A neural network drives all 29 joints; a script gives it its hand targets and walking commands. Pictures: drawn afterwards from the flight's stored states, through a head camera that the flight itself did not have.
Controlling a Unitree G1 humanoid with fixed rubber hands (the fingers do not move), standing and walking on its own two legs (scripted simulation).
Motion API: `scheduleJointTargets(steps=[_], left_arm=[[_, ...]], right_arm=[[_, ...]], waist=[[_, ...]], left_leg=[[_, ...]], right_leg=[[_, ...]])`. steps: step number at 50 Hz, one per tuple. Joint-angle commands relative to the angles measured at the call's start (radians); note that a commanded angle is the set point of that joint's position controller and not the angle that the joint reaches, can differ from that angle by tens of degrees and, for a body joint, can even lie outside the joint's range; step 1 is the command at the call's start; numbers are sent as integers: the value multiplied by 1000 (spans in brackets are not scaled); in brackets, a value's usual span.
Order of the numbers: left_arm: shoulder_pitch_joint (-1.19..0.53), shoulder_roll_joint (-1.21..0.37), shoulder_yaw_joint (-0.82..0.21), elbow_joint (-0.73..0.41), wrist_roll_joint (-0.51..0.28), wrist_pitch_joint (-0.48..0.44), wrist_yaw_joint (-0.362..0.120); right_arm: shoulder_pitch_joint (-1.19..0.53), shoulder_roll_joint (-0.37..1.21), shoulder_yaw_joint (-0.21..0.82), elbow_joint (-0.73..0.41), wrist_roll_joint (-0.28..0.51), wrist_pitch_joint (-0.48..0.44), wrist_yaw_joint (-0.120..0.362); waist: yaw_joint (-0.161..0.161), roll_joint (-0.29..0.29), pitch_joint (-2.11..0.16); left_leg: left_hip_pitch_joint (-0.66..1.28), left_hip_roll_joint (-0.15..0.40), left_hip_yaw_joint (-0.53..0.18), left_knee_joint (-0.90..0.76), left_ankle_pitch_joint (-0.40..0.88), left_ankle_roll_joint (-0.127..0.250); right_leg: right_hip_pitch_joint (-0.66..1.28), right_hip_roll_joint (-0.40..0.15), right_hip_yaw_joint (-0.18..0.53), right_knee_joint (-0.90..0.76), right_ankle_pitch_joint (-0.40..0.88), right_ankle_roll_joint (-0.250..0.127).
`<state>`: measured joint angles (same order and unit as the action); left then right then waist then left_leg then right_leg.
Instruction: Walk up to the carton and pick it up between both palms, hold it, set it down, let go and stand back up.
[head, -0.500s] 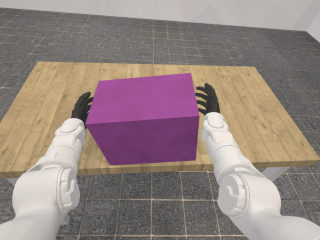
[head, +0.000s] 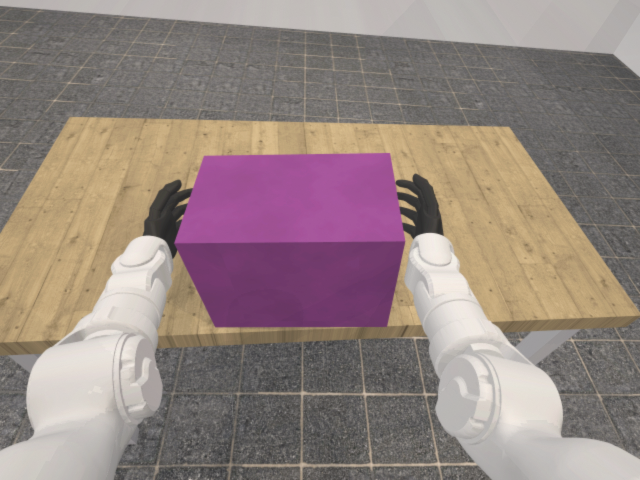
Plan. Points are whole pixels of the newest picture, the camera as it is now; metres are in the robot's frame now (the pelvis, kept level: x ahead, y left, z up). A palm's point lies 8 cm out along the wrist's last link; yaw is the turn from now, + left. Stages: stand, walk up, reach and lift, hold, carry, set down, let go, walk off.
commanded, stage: set down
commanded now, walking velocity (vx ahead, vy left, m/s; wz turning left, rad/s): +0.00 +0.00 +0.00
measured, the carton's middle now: (298, 244) +0.43 +0.01 +0.04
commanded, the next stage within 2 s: none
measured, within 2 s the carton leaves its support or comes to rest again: rests again in 0.34 s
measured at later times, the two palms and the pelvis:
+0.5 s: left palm (174, 248) +0.44 +0.19 +0.03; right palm (419, 259) +0.39 -0.16 +0.04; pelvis +0.01 +0.00 +0.00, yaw +0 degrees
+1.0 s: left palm (163, 237) +0.46 +0.21 +0.02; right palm (422, 261) +0.40 -0.18 +0.02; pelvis +0.01 +0.01 -0.01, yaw +0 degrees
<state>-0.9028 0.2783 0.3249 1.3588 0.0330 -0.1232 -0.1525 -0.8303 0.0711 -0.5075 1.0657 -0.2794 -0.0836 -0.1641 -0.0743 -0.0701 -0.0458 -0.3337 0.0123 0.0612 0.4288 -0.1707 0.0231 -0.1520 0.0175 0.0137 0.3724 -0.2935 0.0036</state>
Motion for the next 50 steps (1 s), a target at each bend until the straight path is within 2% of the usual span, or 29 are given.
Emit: scheduleJointTargets(steps=[1, 2, 4, 5, 7, 8, 11, 12, 13, 15, 18, 20, 23, 27, 29, 31, 33, 34, 35, 36, 37, 39, 42, 43, 44, 46, 48, 49, 50], left_arm=[[-813, -362, -69, -243, 147, -105, -119], [-782, -364, -89, -222, 142, -96, -127], [-812, -279, -50, -195, 151, -106, -125], [-775, -315, -69, -169, 150, -98, -126], [-792, -357, -80, -223, 155, -101, -119], [-749, -329, -78, -216, 166, -110, -109], [-815, -222, -40, -207, 153, -123, -95], [-773, -213, -7, -159, 179, -119, -86], [-722, -103, 20, -173, 162, -123, -63], [-708, -27, 1, -198, 137, -146, -18], [-713, 88, -54, -132, 89, -159, 48], [-718, 150, -72, -103, 35, -139, 85], [-692, 242, -130, -56, -42, -148, 105], [-733, 284, -224, -138, -171, -203, 109], [-716, 305, -218, -255, -196, -208, 131], [-753, 267, -267, -309, -236, -196, 141], [-731, 260, -281, -273, -219, -198, 145], [-741, 294, -258, -181, -217, -203, 134], [-702, 238, -272, -189, -215, -175, 137], [-668, 246, -266, -161, -191, -161, 126], [-684, 251, -295, -217, -214, -161, 124], [-682, 225, -311, -245, -230, -137, 128], [-648, 294, -299, -295, -268, -148, 122], [-645, 252, -320, -265, -280, -145, 118], [-645, 277, -321, -238, -293, -145, 115], [-655, 291, -321, -256, -296, -145, 117], [-642, 320, -267, -242, -294, -152, 112], [-657, 306, -289, -285, -303, -147, 116], [-642, 310, -269, -313, -295, -138, 116]], right_arm=[[-571, 495, 136, -145, -112, -73, 170], [-556, 503, 129, -135, -128, -71, 157], [-572, 467, 142, -167, -129, -80, 154], [-557, 454, 113, -139, -125, -81, 147], [-570, 504, 90, -139, -155, -80, 149], [-545, 462, 90, -139, -149, -88, 149], [-546, 379, 43, -162, -168, -83, 136], [-504, 387, 54, -141, -166, -69, 125], [-472, 281, 76, -139, -128, -80, 108], [-457, 192, 73, -140, -88, -92, 71], [-427, 71, 102, -67, -11, -102, 29], [-435, -19, 130, -69, 40, -98, -17], [-480, -118, 227, -44, 168, -122, -37], [-560, -181, 310, -151, 269, -192, -57], [-518, -250, 290, -158, 282, -223, -65], [-528, -271, 266, -84, 288, -235, -63], [-474, -303, 253, -48, 300, -263, -53], [-467, -306, 266, 5, 320, -243, -48], [-476, -333, 286, 36, 322, -252, -54], [-486, -349, 284, 21, 337, -259, -51], [-458, -368, 291, 22, 357, -263, -54], [-485, -370, 315, 46, 374, -271, -46], [-471, -404, 329, -107, 416, -299, -52], [-505, -393, 325, -117, 397, -299, -62], [-502, -412, 314, -92, 396, -297, -52], [-522, -428, 318, -126, 391, -304, -58], [-489, -413, 348, -142, 375, -294, -59], [-505, -402, 350, -138, 371, -287, -61], [-477, -424, 345, -78, 359, -283, -52]], waist=[[-40, 141, -563], [-65, 152, -554], [-45, 121, -586], [-83, 150, -546], [-80, 155, -530], [-50, 158, -522], [-86, 142, -541], [-59, 139, -452], [-33, 119, -508], [-50, 133, -544], [-51, 176, -514], [-74, 144, -551], [-41, 155, -680], [-53, 182, -974], [-63, 253, -1073], [-60, 337, -1064], [-44, 318, -1105], [-66, 269, -1015], [-76, 293, -946], [-57, 293, -1015], [-91, 316, -996], [-44, 361, -933], [-41, 314, -1029], [-65, 299, -988], [-36, 307, -1022], [-45, 271, -1033], [-55, 218, -1019], [-64, 269, -971], [-26, 277, -967]], left_leg=[[339, 8, -1, 11, 330, -48], [310, 5, -1, 10, 315, -47], [254, -9, 15, 11, 291, -32], [252, -4, -6, 7, 297, -38], [326, 8, -16, 0, 310, -49], [358, 17, -13, 19, 346, -54], [296, 3, -6, 5, 248, -38], [265, 4, -11, -15, 238, -24], [286, 3, -4, -5, 290, -26], [246, 8, -23, 20, 311, -25], [252, 18, -29, 62, 317, -32], [195, 13, -26, 62, 312, -24], [146, 4, -32, 119, 389, -41], [236, 13, -80, 253, 661, -72], [430, 33, -99, 293, 839, -97], [720, 85, -159, 358, 1101, -112], [596, 88, -125, 368, 1093, -144], [517, 59, -107, 372, 994, -136], [630, 81, -141, 353, 1030, -135], [540, 65, -98, 339, 1002, -143], [612, 72, -133, 341, 1007, -149], [677, 93, -140, 343, 1066, -143], [574, 56, -97, 350, 1032, -149], [653, 71, -143, 342, 1017, -135], [640, 79, -145, 359, 1057, -140], [588, 73, -117, 345, 1022, -139], [529, 41, -115, 319, 945, -123], [589, 57, -155, 316, 951, -113], [665, 78, -151, 321, 1055, -110]], right_leg=[[-91, -26, -59, 4, 478, 68], [-75, -38, -54, 17, 543, 73], [-18, -50, -38, 47, 639, 82], [-49, -42, -45, 42, 621, 81], [-90, -39, -69, -1, 464, 73], [-155, -39, -70, 5, 449, 76], [-128, -52, -60, 3, 474, 78], [-107, -55, -54, 7, 492, 84], [-82, -53, -45, 25, 539, 97], [-76, -64, -43, 35, 594, 106], [-208, -45, -56, 15, 473, 87], [-151, -35, -37, 47, 621, 94], [-87, -27, -16, 88, 726, 91], [-160, -34, -29, 155, 956, 106], [-313, -32, -41, 151, 932, 106], [-707, -8, -89, 62, 551, 74], [-588, 3, -60, -12, 535, -1], [-528, 5, -60, 40, 648, 32], [-671, 9, -78, 15, 619, 34], [-514, 24, -80, 31, 684, 23], [-571, 8, -92, 49, 664, 37], [-722, 6, -86, -49, 479, -7], [-541, 18, -82, 19, 706, 29], [-682, -1, -106, 18, 644, 55], [-681, 8, -90, -17, 501, 20], [-661, 10, -85, -22, 619, 8], [-539, -8, -78, 62, 782, 67], [-690, -22, -86, 65, 713, 70], [-740, -7, -88, 19, 563, 51]])
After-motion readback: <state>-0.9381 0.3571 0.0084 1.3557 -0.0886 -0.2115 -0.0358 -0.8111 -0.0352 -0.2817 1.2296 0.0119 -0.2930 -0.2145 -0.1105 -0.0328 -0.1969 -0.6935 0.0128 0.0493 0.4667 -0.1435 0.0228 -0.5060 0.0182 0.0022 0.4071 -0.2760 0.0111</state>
